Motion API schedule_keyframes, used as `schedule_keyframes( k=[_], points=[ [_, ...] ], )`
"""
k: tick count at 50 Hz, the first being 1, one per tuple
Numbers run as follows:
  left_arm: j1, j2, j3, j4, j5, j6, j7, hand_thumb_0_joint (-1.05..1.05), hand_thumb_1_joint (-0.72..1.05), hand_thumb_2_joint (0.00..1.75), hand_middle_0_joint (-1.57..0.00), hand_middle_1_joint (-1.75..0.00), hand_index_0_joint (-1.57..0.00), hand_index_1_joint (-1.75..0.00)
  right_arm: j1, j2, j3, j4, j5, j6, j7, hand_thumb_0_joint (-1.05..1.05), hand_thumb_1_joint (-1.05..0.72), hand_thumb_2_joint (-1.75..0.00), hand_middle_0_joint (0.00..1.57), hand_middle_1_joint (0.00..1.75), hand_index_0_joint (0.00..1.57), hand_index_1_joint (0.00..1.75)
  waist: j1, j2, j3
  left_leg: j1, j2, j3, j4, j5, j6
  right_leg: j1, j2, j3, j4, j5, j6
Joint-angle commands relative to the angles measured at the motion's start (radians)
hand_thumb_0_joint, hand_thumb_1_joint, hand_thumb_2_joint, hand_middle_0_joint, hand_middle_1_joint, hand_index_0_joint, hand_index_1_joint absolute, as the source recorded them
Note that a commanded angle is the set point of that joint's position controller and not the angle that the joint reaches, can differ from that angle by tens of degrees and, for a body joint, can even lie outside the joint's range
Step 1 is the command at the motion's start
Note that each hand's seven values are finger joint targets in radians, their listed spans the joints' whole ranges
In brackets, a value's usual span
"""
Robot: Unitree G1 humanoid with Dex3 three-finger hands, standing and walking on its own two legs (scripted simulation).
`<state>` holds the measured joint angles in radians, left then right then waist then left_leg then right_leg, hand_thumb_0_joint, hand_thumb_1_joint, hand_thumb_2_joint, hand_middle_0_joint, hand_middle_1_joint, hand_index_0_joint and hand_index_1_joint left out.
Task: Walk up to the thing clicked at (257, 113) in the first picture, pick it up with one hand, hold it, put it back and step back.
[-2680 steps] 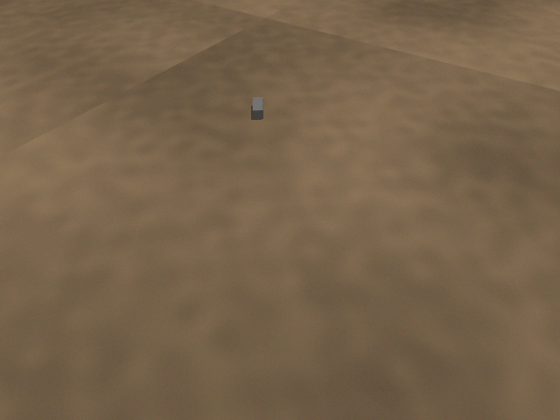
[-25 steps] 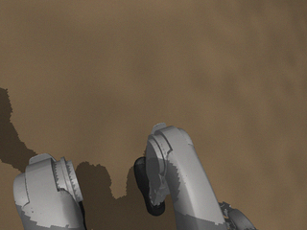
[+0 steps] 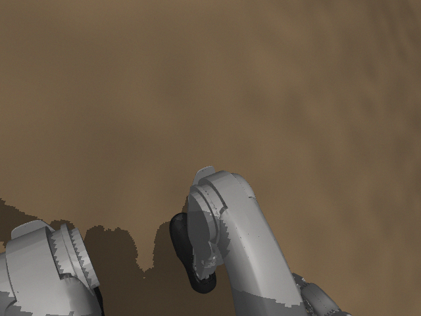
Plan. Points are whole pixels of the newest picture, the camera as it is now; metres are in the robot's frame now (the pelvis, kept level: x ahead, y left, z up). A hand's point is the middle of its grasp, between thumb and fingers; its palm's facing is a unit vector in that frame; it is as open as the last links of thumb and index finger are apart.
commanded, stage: rest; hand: left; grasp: from above
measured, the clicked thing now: out of the picture +0.47 +0.39 -0.27
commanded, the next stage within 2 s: open in 0.50 s
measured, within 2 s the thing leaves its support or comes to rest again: rests again in 0.12 s
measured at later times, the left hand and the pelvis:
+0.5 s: hand out of the picture +0.45 +0.38 -0.23, palm faces -0.44 -0.13 -0.89, open 9.4 cm; pelvis +0.00 +0.00 +0.00, yaw -1 degrees
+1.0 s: hand out of the picture +0.45 +0.38 -0.23, palm faces -0.44 -0.13 -0.89, open 11.7 cm; pelvis +0.00 +0.00 +0.00, yaw -2 degrees
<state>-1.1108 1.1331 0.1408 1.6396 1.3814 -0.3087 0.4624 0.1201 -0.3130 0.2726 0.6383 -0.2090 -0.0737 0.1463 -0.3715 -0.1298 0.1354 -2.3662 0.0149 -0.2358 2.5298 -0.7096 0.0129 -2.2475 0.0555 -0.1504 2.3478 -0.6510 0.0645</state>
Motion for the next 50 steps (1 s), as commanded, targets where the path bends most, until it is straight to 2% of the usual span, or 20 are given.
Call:
schedule_keyframes(
  k=[1,4,6,13,15,16,17,21,25,26,27,30,32,33,35,36,38,41,43,50],
  points=[
    [-0.252,0.274,0.009,-0.140,-0.032,0.014,0.031,0.00,0.65,0.57,-0.95,-0.66,-0.99,-0.61,0.196,-0.339,-0.090,0.007,0.002,-0.004,-0.017,0.00,-0.90,-0.90,0.20,0.30,0.20,0.30,-0.023,0.573,-0.656,0.577,0.025,0.085,-0.261,0.285,-0.008,0.320,0.029,-0.102,-0.174,0.266,-0.091],
    [-0.242,0.316,0.039,-0.141,-0.039,0.012,0.033,0.00,0.66,0.56,-0.96,-0.63,-1.00,-0.59,0.183,-0.348,-0.088,-0.008,-0.001,-0.007,-0.019,0.00,-0.90,-0.90,0.20,0.30,0.20,0.30,-0.016,0.575,-0.658,0.575,0.028,0.080,-0.261,0.290,-0.011,0.332,0.032,-0.107,-0.172,0.266,-0.093],
    [-0.239,0.314,0.042,-0.141,-0.038,0.008,0.027,0.00,0.67,0.57,-0.97,-0.64,-1.01,-0.60,0.186,-0.356,-0.084,-0.012,-0.003,-0.007,-0.019,0.00,-0.90,-0.90,0.20,0.30,0.20,0.30,-0.030,0.569,-0.638,0.563,0.027,0.083,-0.249,0.293,-0.010,0.331,0.031,-0.109,-0.174,0.266,-0.094],
    [-0.225,0.309,0.018,-0.139,-0.031,-0.006,0.024,0.00,0.65,0.61,-0.95,-0.69,-1.00,-0.64,0.165,-0.359,-0.070,-0.029,-0.014,-0.015,-0.020,0.00,-0.90,-0.90,0.20,0.30,0.20,0.30,-0.033,0.587,-0.603,0.567,0.033,0.070,-0.265,0.227,-0.012,0.317,0.034,-0.117,-0.179,0.220,-0.093],
    [-0.229,0.329,0.030,-0.140,-0.029,-0.010,0.035,0.00,0.65,0.62,-0.95,-0.68,-0.99,-0.64,0.163,-0.365,-0.065,-0.027,-0.016,-0.013,-0.022,0.00,-0.90,-0.90,0.20,0.30,0.20,0.30,-0.029,0.587,-0.613,0.572,0.035,0.060,-0.267,0.241,-0.015,0.317,0.036,-0.127,-0.171,0.228,-0.093],
    [-0.230,0.312,0.013,-0.133,-0.029,-0.011,0.036,0.00,0.65,0.62,-0.96,-0.68,-1.00,-0.64,0.152,-0.360,-0.062,-0.032,-0.019,-0.013,-0.020,0.00,-0.90,-0.90,0.20,0.30,0.20,0.30,-0.029,0.579,-0.617,0.565,0.034,0.063,-0.263,0.228,-0.011,0.321,0.037,-0.124,-0.176,0.222,-0.091],
    [-0.227,0.287,-0.002,-0.133,-0.028,-0.009,0.033,0.00,0.65,0.63,-0.95,-0.69,-0.99,-0.65,0.156,-0.369,-0.067,-0.041,-0.016,-0.016,-0.019,0.00,-0.90,-0.90,0.20,0.30,0.20,0.30,-0.047,0.571,-0.598,0.578,0.036,0.056,-0.261,0.241,-0.014,0.298,0.034,-0.129,-0.172,0.230,-0.091],
    [-0.230,0.302,0.000,-0.117,-0.032,-0.010,0.044,0.00,0.65,0.65,-0.96,-0.69,-1.00,-0.66,0.150,-0.363,-0.058,-0.031,-0.015,-0.022,-0.017,0.00,-0.90,-0.90,0.20,0.30,0.20,0.30,-0.039,0.563,-0.588,0.555,0.036,0.056,-0.264,0.225,-0.010,0.312,0.038,-0.129,-0.175,0.229,-0.086],
    [-0.218,0.278,-0.020,-0.101,-0.033,-0.005,0.048,0.00,0.63,0.64,-0.94,-0.70,-0.98,-0.66,0.147,-0.372,-0.057,-0.027,-0.012,-0.028,-0.011,0.00,-0.91,-0.90,0.20,0.30,0.20,0.30,-0.049,0.589,-0.579,0.606,0.042,0.037,-0.272,0.281,-0.020,0.275,0.035,-0.134,-0.154,0.252,-0.086],
    [-0.222,0.294,-0.008,-0.094,-0.037,-0.008,0.055,0.00,0.61,0.63,-0.92,-0.70,-0.96,-0.66,0.142,-0.358,-0.050,-0.023,-0.009,-0.029,-0.011,0.00,-0.90,-0.90,0.20,0.30,0.20,0.30,-0.039,0.584,-0.582,0.582,0.042,0.039,-0.271,0.261,-0.019,0.292,0.038,-0.132,-0.159,0.245,-0.086],
    [-0.214,0.280,-0.023,-0.092,-0.030,-0.003,0.053,0.00,0.60,0.65,-0.92,-0.70,-0.96,-0.67,0.144,-0.364,-0.053,-0.030,-0.012,-0.031,-0.009,0.00,-0.91,-0.90,0.20,0.30,0.20,0.30,-0.045,0.579,-0.581,0.589,0.040,0.046,-0.267,0.274,-0.016,0.299,0.036,-0.129,-0.162,0.259,-0.084],
    [-0.216,0.302,-0.009,-0.075,-0.039,-0.002,0.059,0.00,0.60,0.66,-0.93,-0.71,-0.96,-0.67,0.137,-0.361,-0.042,-0.031,-0.013,-0.035,-0.006,0.00,-0.91,-0.90,0.20,0.30,0.20,0.30,-0.045,0.569,-0.565,0.557,0.039,0.047,-0.270,0.241,-0.012,0.302,0.037,-0.130,-0.166,0.237,-0.083],
    [-0.232,0.287,-0.027,-0.094,-0.039,-0.003,0.054,0.00,0.44,0.61,-0.77,-0.72,-0.80,-0.68,0.144,-0.370,-0.045,-0.033,-0.011,-0.038,-0.005,0.00,-0.90,-0.90,0.20,0.30,0.20,0.30,-0.057,0.579,-0.555,0.560,0.039,0.047,-0.269,0.239,-0.013,0.299,0.034,-0.129,-0.167,0.239,-0.083],
    [-0.215,0.307,-0.011,-0.082,-0.038,-0.002,0.057,0.00,0.36,0.61,-0.69,-0.74,-0.72,-0.69,0.141,-0.355,-0.034,-0.032,-0.012,-0.038,-0.006,0.00,-0.90,-0.90,0.20,0.30,0.20,0.30,-0.044,0.560,-0.579,0.562,0.042,0.046,-0.267,0.236,-0.009,0.317,0.038,-0.128,-0.170,0.238,-0.082],
    [-0.237,0.293,-0.029,-0.106,-0.044,-0.003,0.055,0.00,0.20,0.56,-0.54,-0.72,-0.58,-0.68,0.142,-0.370,-0.045,-0.033,-0.008,-0.040,-0.007,0.00,-0.90,-0.90,0.20,0.30,0.20,0.30,-0.050,0.563,-0.581,0.554,0.039,0.048,-0.266,0.228,-0.010,0.313,0.037,-0.126,-0.171,0.237,-0.082],
    [-0.221,0.311,-0.010,-0.090,-0.045,-0.002,0.058,0.00,0.12,0.55,-0.48,-0.74,-0.53,-0.69,0.139,-0.368,-0.042,-0.033,-0.009,-0.040,-0.008,0.00,-0.90,-0.90,0.20,0.30,0.20,0.30,-0.046,0.566,-0.586,0.570,0.043,0.045,-0.265,0.241,-0.012,0.314,0.036,-0.129,-0.169,0.241,-0.082],
    [-0.236,0.304,-0.019,-0.105,-0.056,-0.008,0.059,0.00,-0.04,0.57,-0.42,-0.75,-0.46,-0.71,0.142,-0.366,-0.038,-0.030,-0.013,-0.041,-0.007,0.00,-0.90,-0.90,0.20,0.30,0.20,0.30,-0.045,0.565,-0.581,0.556,0.039,0.044,-0.270,0.228,-0.012,0.317,0.037,-0.131,-0.172,0.233,-0.084],
    [-0.225,0.316,-0.009,-0.122,-0.054,-0.008,0.055,0.00,-0.14,0.65,-0.36,-0.79,-0.39,-0.76,0.147,-0.374,-0.037,-0.036,-0.011,-0.045,-0.007,0.00,-0.90,-0.90,0.20,0.30,0.20,0.30,-0.055,0.566,-0.587,0.566,0.042,0.048,-0.255,0.251,-0.012,0.325,0.034,-0.125,-0.172,0.250,-0.082],
    [-0.221,0.336,0.005,-0.110,-0.054,-0.010,0.059,0.00,-0.17,0.68,-0.33,-0.84,-0.36,-0.80,0.139,-0.367,-0.034,-0.032,-0.013,-0.045,-0.007,0.00,-0.90,-0.90,0.20,0.30,0.20,0.30,-0.041,0.580,-0.591,0.562,0.043,0.050,-0.261,0.252,-0.014,0.338,0.037,-0.128,-0.176,0.247,-0.083],
    [-0.207,0.345,0.013,-0.123,-0.059,-0.003,0.047,0.00,-0.34,0.82,-0.21,-0.93,-0.23,-0.91,0.143,-0.373,-0.035,-0.028,-0.014,-0.041,-0.006,0.00,-0.90,-0.90,0.20,0.30,0.20,0.30,-0.046,0.597,-0.584,0.575,0.048,0.046,-0.265,0.250,-0.018,0.317,0.035,-0.127,-0.174,0.234,-0.085]
  ],
)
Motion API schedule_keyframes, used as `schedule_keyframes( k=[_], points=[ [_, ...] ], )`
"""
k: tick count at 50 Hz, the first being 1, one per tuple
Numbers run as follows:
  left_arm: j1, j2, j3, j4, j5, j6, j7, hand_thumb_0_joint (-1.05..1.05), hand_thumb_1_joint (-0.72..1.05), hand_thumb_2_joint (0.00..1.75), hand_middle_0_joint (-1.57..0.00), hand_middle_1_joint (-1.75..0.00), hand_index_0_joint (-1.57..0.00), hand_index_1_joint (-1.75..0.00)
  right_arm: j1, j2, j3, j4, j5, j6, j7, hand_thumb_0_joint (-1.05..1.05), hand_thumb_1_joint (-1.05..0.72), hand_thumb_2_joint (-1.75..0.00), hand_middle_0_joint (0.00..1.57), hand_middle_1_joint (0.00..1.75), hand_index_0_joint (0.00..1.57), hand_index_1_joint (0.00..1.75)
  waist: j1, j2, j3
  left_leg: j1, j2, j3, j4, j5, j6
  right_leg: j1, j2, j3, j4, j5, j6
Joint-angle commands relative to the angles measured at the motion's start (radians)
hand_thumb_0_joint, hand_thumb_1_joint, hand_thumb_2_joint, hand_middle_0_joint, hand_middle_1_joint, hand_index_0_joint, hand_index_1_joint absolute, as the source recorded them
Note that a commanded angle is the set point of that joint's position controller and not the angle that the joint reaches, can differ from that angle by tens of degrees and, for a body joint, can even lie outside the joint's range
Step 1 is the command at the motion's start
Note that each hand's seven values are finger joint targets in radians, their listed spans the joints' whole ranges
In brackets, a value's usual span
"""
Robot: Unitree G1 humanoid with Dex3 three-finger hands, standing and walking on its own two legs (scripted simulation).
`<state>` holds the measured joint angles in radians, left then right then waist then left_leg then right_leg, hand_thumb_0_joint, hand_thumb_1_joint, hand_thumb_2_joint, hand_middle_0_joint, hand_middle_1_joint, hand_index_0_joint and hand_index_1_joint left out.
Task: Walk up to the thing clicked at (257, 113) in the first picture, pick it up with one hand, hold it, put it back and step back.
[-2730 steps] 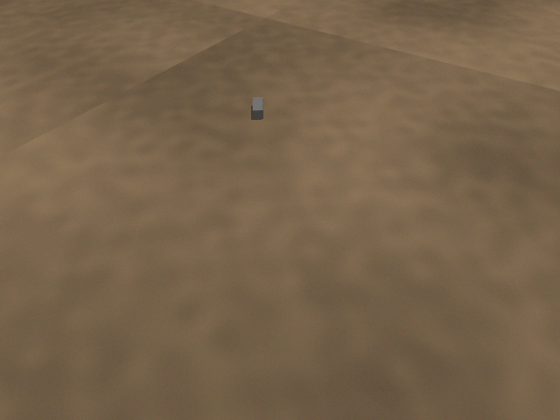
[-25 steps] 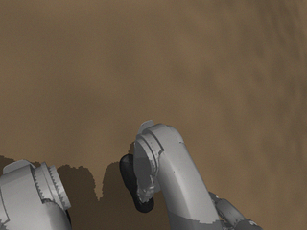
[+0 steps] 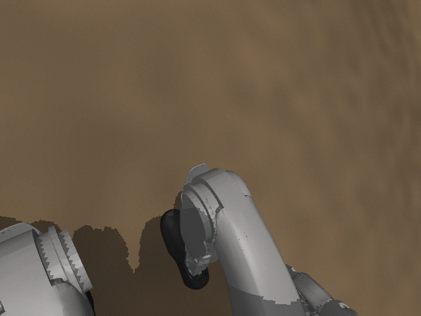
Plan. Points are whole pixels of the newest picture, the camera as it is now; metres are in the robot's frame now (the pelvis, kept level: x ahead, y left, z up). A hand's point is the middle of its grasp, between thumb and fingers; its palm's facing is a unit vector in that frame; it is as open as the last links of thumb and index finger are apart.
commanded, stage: open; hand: left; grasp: from above
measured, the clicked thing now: out of the picture +0.45 +0.41 -0.28
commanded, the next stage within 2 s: withdraw in 0.40 s
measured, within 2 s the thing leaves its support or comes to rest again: neither
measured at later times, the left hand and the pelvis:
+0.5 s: hand out of the picture +0.44 +0.39 -0.23, palm faces -0.44 -0.15 -0.89, open 13.9 cm; pelvis +0.00 +0.00 +0.00, yaw +0 degrees
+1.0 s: hand out of the picture +0.47 +0.44 -0.09, palm faces -0.40 -0.08 -0.91, open 14.2 cm; pelvis +0.00 +0.00 +0.03, yaw +3 degrees
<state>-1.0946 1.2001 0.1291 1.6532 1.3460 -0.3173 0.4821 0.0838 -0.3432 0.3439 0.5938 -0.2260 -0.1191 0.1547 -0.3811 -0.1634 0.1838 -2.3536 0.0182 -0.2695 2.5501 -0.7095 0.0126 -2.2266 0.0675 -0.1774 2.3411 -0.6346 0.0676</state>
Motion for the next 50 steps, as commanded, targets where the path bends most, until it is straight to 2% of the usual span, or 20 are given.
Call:
schedule_keyframes(
  k=[1,4,7,8,9,10,14,17,24,26,28,29,31,35,38,41,43,45,47,50],
  points=[
    [-0.221,0.284,0.029,-0.137,-0.023,0.007,0.025,0.00,-0.36,0.83,-0.18,-0.96,-0.20,-0.93,0.185,-0.335,-0.097,0.012,0.003,0.002,-0.014,0.00,-0.90,-0.90,0.20,0.30,0.20,0.30,-0.035,0.622,-0.625,0.556,0.045,0.080,-0.282,0.245,-0.015,0.298,0.023,-0.098,-0.169,0.215,-0.088],
    [-0.220,0.290,0.036,-0.157,-0.032,0.007,0.021,0.00,-0.42,0.88,-0.14,-0.98,-0.16,-0.97,0.187,-0.333,-0.097,0.014,0.003,0.004,-0.015,0.00,-0.90,-0.90,0.20,0.30,0.20,0.30,-0.031,0.611,-0.660,0.557,0.044,0.090,-0.272,0.269,-0.011,0.338,0.026,-0.093,-0.175,0.241,-0.084],
    [-0.198,0.285,0.043,-0.142,-0.038,0.007,0.013,0.00,-0.47,0.92,-0.09,-1.03,-0.11,-1.01,0.191,-0.341,-0.097,0.025,0.001,0.007,-0.016,0.00,-0.90,-0.90,0.20,0.30,0.20,0.30,-0.039,0.610,-0.627,0.550,0.047,0.085,-0.260,0.307,-0.017,0.317,0.020,-0.096,-0.175,0.258,-0.088],
    [-0.189,0.284,0.039,-0.137,-0.041,0.004,0.012,0.00,-0.48,0.93,-0.09,-1.03,-0.10,-1.02,0.183,-0.331,-0.091,0.021,0.001,0.008,-0.016,0.00,-0.90,-0.90,0.20,0.30,0.20,0.30,-0.032,0.603,-0.642,0.542,0.045,0.088,-0.262,0.294,-0.013,0.339,0.026,-0.095,-0.177,0.251,-0.087],
    [-0.197,0.282,0.039,-0.139,-0.040,0.001,0.010,0.00,-0.50,0.94,-0.08,-1.03,-0.09,-1.02,0.190,-0.347,-0.099,0.021,0.001,0.011,-0.019,0.00,-0.90,-0.90,0.20,0.30,0.20,0.30,-0.044,0.593,-0.624,0.527,0.044,0.085,-0.262,0.291,-0.014,0.328,0.022,-0.100,-0.178,0.250,-0.088],
    [-0.206,0.266,0.024,-0.150,-0.044,-0.003,0.005,0.00,-0.50,0.94,-0.07,-1.05,-0.09,-1.03,0.179,-0.343,-0.105,0.015,0.001,0.011,-0.019,0.00,-0.90,-0.90,0.20,0.30,0.20,0.30,-0.033,0.590,-0.635,0.536,0.044,0.085,-0.268,0.271,-0.013,0.331,0.025,-0.098,-0.181,0.238,-0.087],
    [-0.185,0.296,0.039,-0.142,-0.037,-0.006,-0.004,0.00,-0.51,0.96,-0.06,-1.06,-0.08,-1.04,0.190,-0.328,-0.083,0.017,0.000,0.015,-0.017,0.00,-0.90,-0.90,0.20,0.30,0.20,0.30,-0.031,0.595,-0.632,0.542,0.046,0.081,-0.273,0.265,-0.012,0.331,0.024,-0.097,-0.178,0.226,-0.086],
    [-0.201,0.293,0.042,-0.161,-0.044,-0.016,-0.001,0.00,-0.50,0.95,-0.06,-1.07,-0.08,-1.05,0.182,-0.354,-0.098,0.016,-0.005,0.020,-0.022,0.00,-0.90,-0.90,0.20,0.30,0.20,0.30,-0.034,0.601,-0.635,0.559,0.048,0.074,-0.272,0.271,-0.017,0.318,0.021,-0.106,-0.179,0.227,-0.088],
    [-0.188,0.286,0.032,-0.133,-0.025,-0.022,0.019,0.00,-0.49,0.94,-0.06,-1.07,-0.08,-1.04,0.178,-0.329,-0.083,0.016,-0.007,0.022,-0.021,0.00,-0.89,-0.90,0.20,0.30,0.20,0.30,-0.034,0.603,-0.616,0.542,0.048,0.073,-0.284,0.248,-0.013,0.317,0.028,-0.107,-0.171,0.215,-0.086],
    [-0.216,0.286,0.025,-0.153,-0.025,-0.025,0.020,0.00,-0.52,0.99,-0.06,-1.04,-0.08,-1.03,0.169,-0.349,-0.093,0.015,-0.005,0.020,-0.024,0.00,-0.90,-0.90,0.20,0.30,0.20,0.30,-0.037,0.600,-0.600,0.528,0.047,0.073,-0.277,0.228,-0.014,0.292,0.026,-0.109,-0.175,0.204,-0.088],
    [-0.289,0.309,0.030,-0.251,-0.025,-0.033,0.030,0.00,-0.54,0.99,-0.06,-1.04,-0.07,-1.03,0.170,-0.344,-0.093,0.021,-0.009,0.021,-0.026,0.00,-0.91,-0.90,0.20,0.30,0.20,0.30,-0.027,0.660,-0.677,0.585,0.051,0.071,-0.285,0.263,-0.019,0.317,0.024,-0.108,-0.169,0.236,-0.085],
    [-0.262,0.297,0.022,-0.208,-0.016,-0.023,0.032,0.00,-0.53,0.99,-0.06,-1.04,-0.07,-1.03,0.173,-0.341,-0.097,0.016,-0.006,0.018,-0.025,0.00,-0.91,-0.90,0.20,0.30,0.20,0.30,-0.025,0.667,-0.671,0.597,0.049,0.066,-0.292,0.259,-0.021,0.297,0.024,-0.110,-0.157,0.228,-0.090],
    [-0.285,0.315,0.045,-0.257,-0.012,-0.009,0.041,0.00,-0.55,1.00,-0.06,-1.03,-0.07,-1.03,0.187,-0.347,-0.109,0.019,-0.004,0.014,-0.020,0.00,-0.91,-0.90,0.20,0.30,0.20,0.30,-0.019,0.695,-0.693,0.621,0.048,0.070,-0.295,0.283,-0.026,0.286,0.019,-0.109,-0.154,0.243,-0.089],
    [-0.336,0.298,0.071,-0.311,-0.025,0.042,0.043,0.00,-0.55,1.01,-0.06,-1.02,-0.06,-1.02,0.191,-0.336,-0.142,0.020,0.004,0.005,-0.009,0.00,-0.91,-0.90,0.20,0.30,0.20,0.30,-0.002,0.763,-0.742,0.650,0.049,0.076,-0.313,0.304,-0.038,0.255,0.013,-0.103,-0.154,0.254,-0.094],
    [-0.282,0.258,0.060,-0.371,-0.039,0.103,-0.001,0.00,-0.56,1.01,-0.06,-1.02,-0.06,-1.02,0.200,-0.319,-0.173,0.008,0.021,0.005,0.004,0.00,-0.91,-0.90,0.20,0.30,0.20,0.30,0.049,0.808,-0.796,0.651,0.036,0.099,-0.344,0.286,-0.034,0.256,0.011,-0.086,-0.160,0.243,-0.102],
    [-0.254,0.217,0.048,-0.468,-0.071,0.159,-0.096,0.00,-0.56,1.01,-0.06,-1.02,-0.06,-1.02,0.218,-0.301,-0.211,0.005,0.046,0.024,0.015,0.00,-0.91,-0.90,0.20,0.30,0.20,0.30,0.082,0.812,-0.855,0.635,0.026,0.124,-0.363,0.301,-0.026,0.262,0.007,-0.061,-0.180,0.245,-0.105],
    [-0.223,0.177,0.039,-0.491,-0.105,0.185,-0.185,0.00,-0.57,1.02,-0.07,-1.01,-0.06,-1.02,0.223,-0.297,-0.237,-0.006,0.064,0.051,0.016,0.00,-0.91,-0.91,0.20,0.30,0.20,0.30,0.080,0.749,-0.850,0.629,0.024,0.124,-0.375,0.314,-0.020,0.260,0.003,-0.045,-0.209,0.235,-0.105],
    [-0.205,0.107,0.005,-0.494,-0.145,0.209,-0.272,0.00,-0.55,1.01,-0.07,-1.01,-0.06,-1.01,0.249,-0.294,-0.253,-0.024,0.081,0.086,0.004,0.00,-0.91,-0.90,0.20,0.30,0.20,0.30,0.051,0.625,-0.814,0.577,0.015,0.137,-0.389,0.289,0.001,0.324,0.005,-0.035,-0.263,0.238,-0.104],
    [-0.163,0.037,-0.041,-0.487,-0.178,0.226,-0.360,0.00,-0.54,1.01,-0.07,-1.01,-0.07,-1.01,0.274,-0.290,-0.262,-0.024,0.096,0.117,-0.010,0.00,-0.90,-0.90,0.20,0.30,0.20,0.30,0.044,0.518,-0.740,0.515,0.004,0.143,-0.416,0.247,0.013,0.341,0.001,-0.025,-0.291,0.210,-0.106],
    [-0.181,0.029,-0.048,-0.552,-0.220,0.211,-0.465,0.00,-0.54,1.01,-0.09,-1.00,-0.08,-1.01,0.292,-0.291,-0.270,-0.022,0.110,0.151,-0.040,0.00,-0.91,-0.91,0.20,0.30,0.20,0.30,0.056,0.459,-0.728,0.512,-0.001,0.138,-0.436,0.212,0.019,0.345,-0.005,-0.016,-0.327,0.172,-0.114]
  ],
)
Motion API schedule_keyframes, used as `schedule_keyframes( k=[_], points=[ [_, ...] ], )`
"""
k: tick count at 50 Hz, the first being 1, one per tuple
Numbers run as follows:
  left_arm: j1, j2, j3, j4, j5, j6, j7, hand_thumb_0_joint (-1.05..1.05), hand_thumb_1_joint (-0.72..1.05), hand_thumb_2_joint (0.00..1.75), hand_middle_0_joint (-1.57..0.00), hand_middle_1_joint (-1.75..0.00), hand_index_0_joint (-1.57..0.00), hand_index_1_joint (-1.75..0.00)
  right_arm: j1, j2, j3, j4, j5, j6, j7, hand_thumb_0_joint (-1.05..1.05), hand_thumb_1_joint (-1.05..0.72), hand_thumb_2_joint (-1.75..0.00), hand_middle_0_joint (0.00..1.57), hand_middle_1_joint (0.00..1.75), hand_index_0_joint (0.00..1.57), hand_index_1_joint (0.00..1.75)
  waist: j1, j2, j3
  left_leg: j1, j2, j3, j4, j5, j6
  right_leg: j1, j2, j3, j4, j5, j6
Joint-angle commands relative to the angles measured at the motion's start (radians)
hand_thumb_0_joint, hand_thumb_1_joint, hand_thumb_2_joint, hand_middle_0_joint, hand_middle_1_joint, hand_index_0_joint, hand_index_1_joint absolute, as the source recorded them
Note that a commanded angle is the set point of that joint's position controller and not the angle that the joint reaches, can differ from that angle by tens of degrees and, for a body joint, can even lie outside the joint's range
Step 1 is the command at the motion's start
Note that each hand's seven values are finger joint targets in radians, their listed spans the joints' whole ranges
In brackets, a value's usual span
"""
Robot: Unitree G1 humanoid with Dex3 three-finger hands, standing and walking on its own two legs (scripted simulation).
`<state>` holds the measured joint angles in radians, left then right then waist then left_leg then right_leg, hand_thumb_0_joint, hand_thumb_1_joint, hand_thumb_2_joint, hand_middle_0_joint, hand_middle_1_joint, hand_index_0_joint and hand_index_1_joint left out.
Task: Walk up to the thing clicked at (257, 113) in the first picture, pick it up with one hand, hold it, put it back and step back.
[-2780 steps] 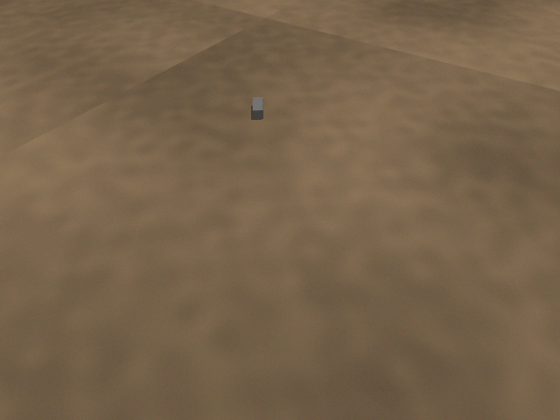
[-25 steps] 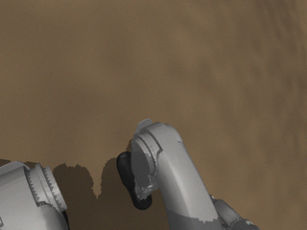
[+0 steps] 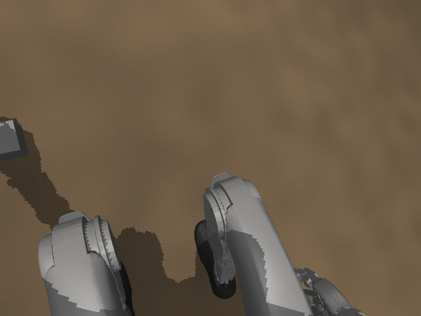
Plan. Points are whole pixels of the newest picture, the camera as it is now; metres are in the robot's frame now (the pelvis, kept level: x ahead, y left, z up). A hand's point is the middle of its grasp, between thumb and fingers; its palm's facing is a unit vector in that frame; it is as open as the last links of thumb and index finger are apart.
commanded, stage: withdraw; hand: left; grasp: from above
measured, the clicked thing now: out of the picture +0.47 +0.38 -0.31
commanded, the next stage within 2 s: home in 0.42 s
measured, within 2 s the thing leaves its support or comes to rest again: neither
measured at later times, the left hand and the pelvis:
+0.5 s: hand out of the picture +0.48 +0.37 -0.13, palm faces -0.34 -0.06 -0.94, open 13.8 cm; pelvis -0.01 -0.01 -0.01, yaw +2 degrees
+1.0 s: hand out of the picture +0.38 +0.36 -0.01, palm faces -0.26 -0.53 -0.80, open 9.2 cm; pelvis +0.00 -0.01 +0.08, yaw +6 degrees
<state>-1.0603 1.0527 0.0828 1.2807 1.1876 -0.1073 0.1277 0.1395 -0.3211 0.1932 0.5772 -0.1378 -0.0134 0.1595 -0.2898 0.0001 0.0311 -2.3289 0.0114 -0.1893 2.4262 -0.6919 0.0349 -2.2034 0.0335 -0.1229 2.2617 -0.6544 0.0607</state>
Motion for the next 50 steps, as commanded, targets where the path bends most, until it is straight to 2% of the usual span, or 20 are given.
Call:
schedule_keyframes(
  k=[1,3,6,8,11,12,14,17,20,22,26,28,32,35,37,41,44,47,49,50],
  points=[
    [-0.205,0.189,0.008,-0.198,-0.072,-0.012,-0.137,0.00,-0.53,1.00,-0.09,-1.00,-0.08,-1.00,0.236,-0.321,-0.118,-0.005,0.023,0.056,-0.054,0.00,-0.91,-0.91,0.20,0.30,0.20,0.30,-0.028,0.294,-0.566,0.486,-0.003,0.058,-0.305,0.210,-0.007,0.320,0.023,-0.065,-0.251,0.195,-0.113],
    [-0.215,0.180,0.015,-0.243,-0.095,-0.055,-0.175,0.00,-0.51,0.99,-0.11,-0.97,-0.10,-0.98,0.241,-0.305,-0.114,-0.011,0.024,0.072,-0.068,0.00,-0.91,-0.91,0.20,0.30,0.20,0.30,-0.025,0.268,-0.592,0.495,-0.008,0.057,-0.299,0.219,-0.008,0.338,0.020,-0.059,-0.257,0.194,-0.112],
    [-0.245,0.215,0.043,-0.262,-0.111,-0.146,-0.193,0.00,-0.49,0.97,-0.13,-0.95,-0.12,-0.96,0.224,-0.287,-0.104,-0.012,0.019,0.085,-0.089,0.00,-0.91,-0.90,0.20,0.30,0.20,0.30,-0.020,0.253,-0.605,0.478,-0.012,0.062,-0.278,0.192,-0.006,0.338,0.020,-0.048,-0.258,0.166,-0.112],
    [-0.225,0.270,0.084,-0.237,-0.091,-0.211,-0.181,0.00,-0.51,0.98,-0.11,-0.96,-0.10,-0.97,0.209,-0.274,-0.091,-0.002,0.013,0.092,-0.100,0.00,-0.91,-0.90,0.20,0.30,0.20,0.30,0.006,0.255,-0.628,0.483,-0.012,0.077,-0.265,0.200,-0.009,0.357,0.022,-0.038,-0.250,0.169,-0.107],
    [-0.280,0.276,0.087,-0.240,-0.048,-0.301,-0.123,0.00,-0.51,0.98,-0.11,-0.96,-0.10,-0.97,0.183,-0.259,-0.072,0.005,0.002,0.098,-0.109,0.00,-0.91,-0.90,0.20,0.30,0.20,0.30,0.003,0.357,-0.657,0.569,-0.004,0.070,-0.288,0.202,-0.022,0.308,0.022,-0.049,-0.220,0.173,-0.107],
    [-0.313,0.298,0.111,-0.260,-0.029,-0.322,-0.088,0.00,-0.51,0.97,-0.11,-0.96,-0.10,-0.96,0.175,-0.273,-0.075,0.012,-0.002,0.100,-0.111,0.00,-0.91,-0.90,0.20,0.30,0.20,0.30,0.010,0.394,-0.675,0.628,-0.005,0.053,-0.288,0.218,-0.028,0.259,0.020,-0.059,-0.207,0.174,-0.111],
    [-0.353,0.268,0.094,-0.242,0.002,-0.336,-0.013,0.00,-0.50,0.97,-0.11,-0.96,-0.11,-0.96,0.156,-0.280,-0.072,0.012,-0.012,0.103,-0.107,0.00,-0.91,-0.90,0.20,0.30,0.20,0.30,0.003,0.476,-0.684,0.670,-0.010,0.035,-0.298,0.219,-0.038,0.202,0.017,-0.075,-0.176,0.173,-0.112],
    [-0.403,0.239,0.070,-0.225,0.058,-0.304,0.103,0.00,-0.46,0.93,-0.14,-0.92,-0.14,-0.92,0.161,-0.281,-0.085,0.034,-0.017,0.102,-0.092,0.00,-0.91,-0.90,0.20,0.30,0.20,0.30,-0.014,0.519,-0.689,0.681,-0.007,0.049,-0.319,0.182,-0.038,0.172,0.014,-0.085,-0.160,0.163,-0.104],
    [-0.461,0.199,0.025,-0.137,0.083,-0.248,0.159,0.00,-0.45,0.93,-0.16,-0.91,-0.15,-0.92,0.180,-0.278,-0.089,0.053,-0.013,0.087,-0.080,0.00,-0.91,-0.90,0.20,0.30,0.20,0.30,-0.046,0.513,-0.685,0.651,0.002,0.059,-0.329,0.137,-0.027,0.142,0.016,-0.090,-0.161,0.159,-0.099],
    [-0.491,0.249,0.049,-0.110,0.102,-0.204,0.187,0.00,-0.45,0.93,-0.15,-0.92,-0.14,-0.92,0.197,-0.275,-0.090,0.060,-0.012,0.078,-0.077,0.00,-0.90,-0.90,0.20,0.30,0.20,0.30,-0.036,0.496,-0.697,0.601,-0.005,0.076,-0.318,0.122,-0.020,0.171,0.013,-0.082,-0.173,0.161,-0.096],
    [-0.474,0.301,0.066,-0.028,0.114,-0.120,0.185,0.00,-0.40,0.89,-0.20,-0.87,-0.20,-0.87,0.210,-0.280,-0.090,0.041,0.002,0.064,-0.071,0.00,-0.91,-0.90,0.20,0.30,0.20,0.30,-0.030,0.473,-0.723,0.597,-0.006,0.085,-0.319,0.154,-0.014,0.206,0.012,-0.067,-0.175,0.185,-0.097],
    [-0.422,0.304,0.071,-0.006,0.097,-0.089,0.155,0.00,-0.24,0.91,-0.24,-0.71,-0.22,-0.71,0.220,-0.278,-0.093,0.027,0.010,0.061,-0.069,0.00,-0.88,-0.89,0.20,0.30,0.20,0.30,-0.026,0.435,-0.723,0.571,-0.011,0.090,-0.311,0.186,-0.008,0.246,0.009,-0.059,-0.184,0.205,-0.093],
    [-0.321,0.285,0.077,-0.062,0.014,-0.052,0.036,0.00,-0.01,0.90,-0.23,-0.59,-0.21,-0.61,0.239,-0.268,-0.102,0.000,0.022,0.063,-0.065,0.00,-0.89,-0.90,0.20,0.30,0.20,0.30,-0.006,0.383,-0.751,0.553,-0.012,0.098,-0.324,0.232,-0.001,0.341,0.008,-0.047,-0.219,0.222,-0.091],
    [-0.197,0.282,0.115,-0.133,-0.064,-0.036,-0.062,0.00,0.12,0.83,-0.21,-0.49,-0.20,-0.50,0.260,-0.285,-0.125,-0.020,0.027,0.083,-0.072,0.00,-0.89,-0.90,0.20,0.30,0.20,0.30,0.039,0.353,-0.772,0.566,-0.020,0.105,-0.342,0.266,-0.009,0.379,0.004,-0.039,-0.247,0.223,-0.105],
    [-0.150,0.262,0.147,-0.272,-0.145,-0.037,-0.129,0.00,0.23,0.77,-0.19,-0.40,-0.18,-0.41,0.272,-0.277,-0.147,-0.032,0.034,0.096,-0.075,0.00,-0.89,-0.90,0.20,0.30,0.20,0.30,0.075,0.396,-0.885,0.674,-0.015,0.110,-0.374,0.320,-0.016,0.427,0.004,-0.031,-0.261,0.256,-0.107],
    [-0.026,0.231,0.225,-0.667,-0.360,-0.041,-0.225,0.00,0.55,0.72,-0.17,-0.26,-0.17,-0.26,0.271,-0.275,-0.209,-0.057,0.071,0.114,-0.097,0.00,-0.90,-0.90,0.20,0.30,0.20,0.30,0.160,0.452,-1.067,0.859,-0.016,0.102,-0.461,0.389,-0.025,0.476,-0.009,-0.004,-0.314,0.290,-0.118],
    [0.159,0.111,0.229,-0.781,-0.500,-0.022,-0.240,0.00,0.77,0.83,-0.19,-0.28,-0.19,-0.28,0.239,-0.223,-0.224,-0.056,0.097,0.115,-0.113,0.00,-0.90,-0.90,0.20,0.30,0.20,0.30,0.162,0.347,-0.994,0.814,-0.014,0.102,-0.532,0.293,-0.005,0.511,-0.006,0.021,-0.383,0.251,-0.103],
    [0.219,0.046,0.244,-0.872,-0.591,0.004,-0.209,0.00,0.85,0.87,-0.19,-0.29,-0.19,-0.29,0.205,-0.192,-0.246,-0.049,0.119,0.107,-0.126,0.00,-0.90,-0.90,0.20,0.30,0.20,0.30,0.176,0.319,-0.945,0.827,-0.009,0.083,-0.622,0.174,0.001,0.530,-0.006,0.034,-0.450,0.180,-0.095],
    [0.341,-0.090,0.185,-0.830,-0.635,0.036,-0.192,0.00,0.88,0.89,-0.20,-0.30,-0.20,-0.30,0.184,-0.175,-0.252,-0.043,0.128,0.094,-0.130,0.00,-0.90,-0.90,0.20,0.30,0.20,0.30,0.167,0.282,-0.838,0.864,0.004,0.056,-0.704,0.116,0.000,0.523,-0.006,0.028,-0.495,0.143,-0.090],
    [0.366,-0.128,0.161,-0.854,-0.659,0.050,-0.183,0.00,0.88,0.89,-0.20,-0.30,-0.20,-0.30,0.173,-0.170,-0.255,-0.048,0.132,0.085,-0.135,0.00,-0.90,-0.90,0.20,0.30,0.20,0.30,0.166,0.280,-0.797,0.884,0.011,0.049,-0.739,0.068,-0.002,0.524,-0.006,0.023,-0.521,0.114,-0.089]
  ],
)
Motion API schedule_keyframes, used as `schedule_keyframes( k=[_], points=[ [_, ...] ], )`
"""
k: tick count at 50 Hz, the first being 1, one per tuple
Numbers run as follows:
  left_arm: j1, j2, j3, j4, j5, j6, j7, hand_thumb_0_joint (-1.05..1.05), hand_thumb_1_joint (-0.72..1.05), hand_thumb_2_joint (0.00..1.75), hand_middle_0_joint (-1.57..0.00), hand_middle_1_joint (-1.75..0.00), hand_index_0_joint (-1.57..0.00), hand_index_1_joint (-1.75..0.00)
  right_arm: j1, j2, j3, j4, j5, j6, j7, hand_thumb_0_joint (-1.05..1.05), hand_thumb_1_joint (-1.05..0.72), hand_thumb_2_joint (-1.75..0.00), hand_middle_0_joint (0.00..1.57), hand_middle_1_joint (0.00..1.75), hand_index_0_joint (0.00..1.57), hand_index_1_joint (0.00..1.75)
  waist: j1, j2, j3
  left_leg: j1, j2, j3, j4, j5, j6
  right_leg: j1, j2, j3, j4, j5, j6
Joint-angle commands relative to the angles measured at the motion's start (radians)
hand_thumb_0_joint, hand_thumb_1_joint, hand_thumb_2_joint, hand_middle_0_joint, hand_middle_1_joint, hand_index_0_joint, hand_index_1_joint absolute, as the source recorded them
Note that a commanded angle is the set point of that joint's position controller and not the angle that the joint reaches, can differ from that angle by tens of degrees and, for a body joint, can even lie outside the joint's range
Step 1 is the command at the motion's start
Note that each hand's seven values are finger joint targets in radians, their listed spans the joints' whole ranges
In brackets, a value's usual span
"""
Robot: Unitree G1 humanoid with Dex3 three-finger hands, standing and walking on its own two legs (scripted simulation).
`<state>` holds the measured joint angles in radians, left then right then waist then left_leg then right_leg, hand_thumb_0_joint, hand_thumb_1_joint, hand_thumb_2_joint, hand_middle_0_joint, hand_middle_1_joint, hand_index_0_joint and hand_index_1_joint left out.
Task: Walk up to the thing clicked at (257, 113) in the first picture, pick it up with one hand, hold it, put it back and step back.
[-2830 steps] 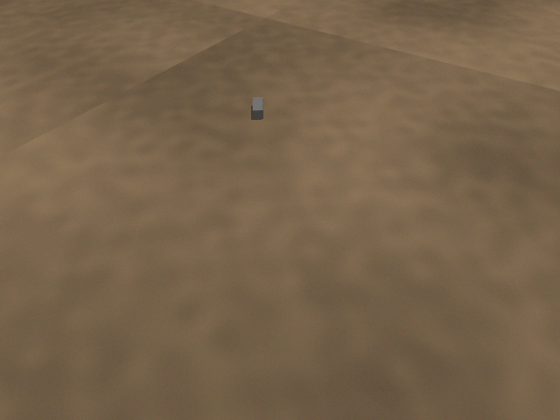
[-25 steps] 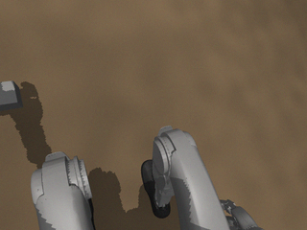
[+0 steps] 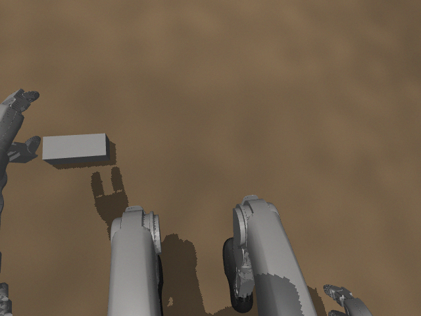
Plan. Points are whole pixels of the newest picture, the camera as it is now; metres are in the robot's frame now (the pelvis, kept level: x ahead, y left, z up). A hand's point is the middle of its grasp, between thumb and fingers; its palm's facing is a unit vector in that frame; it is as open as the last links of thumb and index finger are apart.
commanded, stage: home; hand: left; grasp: from above
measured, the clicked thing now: (78, 149) +0.51 +0.34 -0.39
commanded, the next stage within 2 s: none
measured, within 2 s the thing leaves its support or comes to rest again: neither
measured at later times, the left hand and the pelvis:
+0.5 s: hand out of the picture +0.28 +0.24 +0.10, palm faces +0.06 -0.93 -0.36, open 7.4 cm; pelvis +0.03 +0.00 +0.20, yaw +5 degrees
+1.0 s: hand out of the picture +0.22 +0.19 +0.25, palm faces +0.19 -0.96 -0.20, open 7.4 cm; pelvis +0.08 -0.01 +0.30, yaw +8 degrees
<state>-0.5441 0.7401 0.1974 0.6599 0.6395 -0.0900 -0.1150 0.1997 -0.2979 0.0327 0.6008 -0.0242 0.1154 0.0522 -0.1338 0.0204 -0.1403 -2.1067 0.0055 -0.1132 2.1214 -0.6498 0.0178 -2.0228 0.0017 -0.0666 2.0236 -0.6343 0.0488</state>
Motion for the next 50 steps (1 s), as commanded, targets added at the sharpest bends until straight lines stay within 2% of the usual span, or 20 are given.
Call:
schedule_keyframes(
  k=[1,3,4,5,6,8,9,10,12,15,17,19,22,24,27,29,33,39,46,50],
  points=[
    [-0.116,0.139,0.022,-0.236,-0.128,0.050,0.068,0.00,0.86,0.88,-0.20,-0.29,-0.20,-0.29,0.106,-0.186,-0.099,-0.070,0.023,-0.053,-0.030,0.00,-0.90,-0.90,0.20,0.30,0.20,0.30,0.005,0.250,-0.591,0.677,0.020,-0.033,-0.476,0.007,0.016,0.372,0.026,-0.032,-0.312,0.086,-0.075],
    [-0.058,0.086,-0.010,-0.249,-0.168,0.086,0.074,0.00,0.86,0.88,-0.20,-0.29,-0.20,-0.29,0.091,-0.185,-0.104,-0.068,0.031,-0.075,-0.036,0.00,-0.90,-0.90,0.20,0.30,0.20,0.30,0.004,0.237,-0.534,0.734,0.027,-0.044,-0.542,-0.001,0.009,0.396,0.020,-0.031,-0.360,0.081,-0.073],
    [-0.060,0.083,-0.013,-0.282,-0.193,0.102,0.079,0.00,0.80,0.84,-0.19,-0.28,-0.19,-0.28,0.083,-0.181,-0.106,-0.069,0.033,-0.087,-0.040,0.00,-0.90,-0.90,0.20,0.30,0.20,0.30,0.010,0.235,-0.535,0.755,0.028,-0.030,-0.555,-0.001,0.010,0.432,0.021,-0.027,-0.392,0.080,-0.072],
    [-0.029,0.054,-0.028,-0.297,-0.217,0.119,0.081,0.00,0.83,0.86,-0.19,-0.29,-0.19,-0.29,0.074,-0.175,-0.107,-0.077,0.038,-0.099,-0.043,0.00,-0.90,-0.90,0.20,0.30,0.20,0.30,0.007,0.219,-0.538,0.787,0.026,-0.025,-0.570,0.022,0.010,0.465,0.020,-0.025,-0.419,0.091,-0.072],
    [-0.029,0.044,-0.026,-0.343,-0.245,0.130,0.085,0.00,0.80,0.85,-0.19,-0.29,-0.19,-0.29,0.065,-0.174,-0.106,-0.082,0.041,-0.111,-0.047,0.00,-0.90,-0.90,0.20,0.30,0.20,0.30,0.007,0.220,-0.553,0.820,0.024,-0.033,-0.594,0.031,0.008,0.493,0.016,-0.024,-0.436,0.103,-0.070],
    [0.013,0.018,-0.024,-0.372,-0.300,0.153,0.099,0.00,0.89,0.90,-0.20,-0.30,-0.20,-0.30,0.038,-0.160,-0.104,-0.092,0.045,-0.135,-0.058,0.00,-0.90,-0.90,0.20,0.30,0.20,0.30,0.012,0.200,-0.548,0.869,0.021,-0.020,-0.621,0.063,0.006,0.549,0.013,-0.016,-0.486,0.120,-0.069],
    [0.048,-0.017,-0.040,-0.367,-0.323,0.164,0.106,0.00,0.90,0.91,-0.20,-0.30,-0.20,-0.30,0.028,-0.151,-0.100,-0.103,0.048,-0.147,-0.063,0.00,-0.90,-0.90,0.20,0.30,0.20,0.30,0.004,0.185,-0.516,0.871,0.020,-0.007,-0.638,0.060,0.008,0.578,0.015,-0.011,-0.518,0.115,-0.069],
    [0.063,-0.011,-0.015,-0.397,-0.352,0.173,0.118,0.00,0.90,0.91,-0.20,-0.30,-0.20,-0.30,0.015,-0.146,-0.096,-0.108,0.051,-0.158,-0.069,0.00,-0.90,-0.90,0.20,0.30,0.20,0.30,0.018,0.176,-0.515,0.877,0.014,-0.011,-0.661,0.037,0.010,0.614,0.013,-0.005,-0.542,0.101,-0.069],
    [0.153,-0.056,-0.017,-0.380,-0.396,0.198,0.139,0.00,0.90,0.90,-0.20,-0.30,-0.20,-0.30,-0.011,-0.132,-0.086,-0.109,0.055,-0.176,-0.078,0.00,-0.90,-0.90,0.20,0.30,0.20,0.30,0.025,0.159,-0.460,0.909,0.012,-0.010,-0.709,0.042,0.008,0.665,0.011,0.007,-0.589,0.100,-0.069],
    [0.239,-0.095,-0.013,-0.422,-0.452,0.235,0.162,0.00,0.90,0.90,-0.20,-0.30,-0.20,-0.30,-0.036,-0.120,-0.079,-0.130,0.061,-0.196,-0.094,0.00,-0.90,-0.90,0.20,0.30,0.20,0.30,0.038,0.166,-0.426,0.990,0.010,-0.024,-0.794,0.033,0.003,0.734,0.010,0.020,-0.658,0.097,-0.069],
    [0.299,-0.144,-0.031,-0.457,-0.490,0.267,0.167,0.00,0.90,0.90,-0.20,-0.30,-0.20,-0.30,-0.040,-0.115,-0.076,-0.142,0.065,-0.206,-0.102,0.00,-0.90,-0.90,0.20,0.30,0.20,0.30,0.040,0.166,-0.414,1.053,0.013,-0.029,-0.847,0.059,-0.002,0.785,0.009,0.023,-0.702,0.118,-0.069],
    [0.368,-0.157,-0.018,-0.513,-0.530,0.306,0.177,0.00,0.90,0.90,-0.20,-0.30,-0.20,-0.30,-0.041,-0.101,-0.071,-0.156,0.067,-0.214,-0.114,0.00,-0.90,-0.90,0.20,0.30,0.20,0.30,0.051,0.157,-0.427,1.108,0.010,-0.008,-0.885,0.103,-0.003,0.875,0.012,0.029,-0.768,0.145,-0.069],
    [0.455,-0.225,-0.042,-0.587,-0.587,0.365,0.187,0.00,0.90,0.90,-0.20,-0.30,-0.20,-0.30,-0.032,-0.082,-0.054,-0.169,0.071,-0.229,-0.133,0.00,-0.90,-0.90,0.20,0.30,0.20,0.30,0.045,0.117,-0.400,1.172,0.007,-0.007,-0.952,0.114,-0.002,0.998,0.016,0.037,-0.860,0.162,-0.067],
    [0.503,-0.247,-0.031,-0.621,-0.618,0.393,0.194,0.00,0.90,0.90,-0.20,-0.30,-0.20,-0.30,-0.017,-0.077,-0.050,-0.161,0.070,-0.242,-0.151,0.00,-0.90,-0.90,0.20,0.30,0.20,0.30,0.048,0.119,-0.388,1.228,0.012,-0.015,-0.992,0.177,-0.008,1.051,0.018,0.034,-0.890,0.215,-0.065],
    [0.588,-0.301,-0.040,-0.654,-0.660,0.422,0.196,0.00,0.90,0.90,-0.20,-0.30,-0.20,-0.30,0.003,-0.066,-0.037,-0.159,0.068,-0.266,-0.180,0.00,-0.90,-0.90,0.20,0.30,0.20,0.30,0.049,0.115,-0.338,1.293,0.017,-0.017,-1.048,0.247,-0.014,1.117,0.020,0.028,-0.941,0.271,-0.066],
    [0.634,-0.326,-0.048,-0.686,-0.678,0.436,0.195,0.00,0.90,0.90,-0.20,-0.30,-0.20,-0.30,0.018,-0.058,-0.033,-0.160,0.065,-0.279,-0.197,0.00,-0.90,-0.90,0.20,0.30,0.20,0.30,0.044,0.107,-0.309,1.332,0.016,-0.005,-1.082,0.291,-0.014,1.170,0.022,0.029,-0.990,0.305,-0.065],
    [0.777,-0.365,-0.050,-0.762,-0.707,0.464,0.191,0.00,0.90,0.90,-0.20,-0.30,-0.20,-0.30,0.040,-0.040,-0.026,-0.188,0.058,-0.308,-0.222,0.00,-0.90,-0.90,0.20,0.30,0.20,0.30,0.063,0.073,-0.241,1.380,0.004,0.021,-1.150,0.310,-0.007,1.297,0.022,0.025,-1.102,0.322,-0.061],
    [0.947,-0.407,-0.091,-0.896,-0.704,0.494,0.180,0.00,0.90,0.90,-0.20,-0.30,-0.20,-0.30,0.052,-0.027,-0.033,-0.216,0.051,-0.342,-0.246,0.00,-0.90,-0.90,0.20,0.30,0.20,0.30,0.074,0.068,-0.164,1.464,-0.003,0.047,-1.240,0.363,-0.008,1.386,0.030,0.014,-1.204,0.354,-0.058],
    [1.024,-0.427,-0.107,-0.961,-0.697,0.500,0.158,0.00,0.90,0.90,-0.20,-0.30,-0.20,-0.30,0.035,-0.027,-0.039,-0.239,0.041,-0.378,-0.255,0.00,-0.90,-0.90,0.20,0.30,0.20,0.30,0.079,0.020,-0.064,1.483,-0.006,0.052,-1.296,0.319,-0.001,1.404,0.033,-0.003,-1.259,0.303,-0.051],
    [1.007,-0.422,-0.111,-0.969,-0.690,0.497,0.144,0.00,0.90,0.90,-0.20,-0.30,-0.20,-0.30,0.028,-0.034,-0.045,-0.238,0.035,-0.398,-0.257,0.00,-0.90,-0.90,0.20,0.30,0.20,0.30,0.069,0.021,-0.054,1.500,-0.008,0.065,-1.297,0.318,0.000,1.400,0.027,-0.001,-1.265,0.302,-0.049]
  ],
)
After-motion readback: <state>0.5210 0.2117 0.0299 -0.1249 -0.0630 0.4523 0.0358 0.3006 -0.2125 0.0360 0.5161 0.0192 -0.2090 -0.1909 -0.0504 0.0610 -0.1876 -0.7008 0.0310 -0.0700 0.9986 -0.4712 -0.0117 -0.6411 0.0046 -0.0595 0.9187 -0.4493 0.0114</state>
